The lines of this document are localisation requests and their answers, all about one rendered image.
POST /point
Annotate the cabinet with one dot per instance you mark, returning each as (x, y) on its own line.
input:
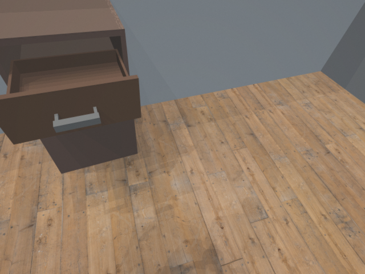
(41, 28)

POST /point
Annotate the drawer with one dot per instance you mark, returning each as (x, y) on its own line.
(69, 85)

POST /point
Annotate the handle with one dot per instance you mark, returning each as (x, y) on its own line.
(76, 122)

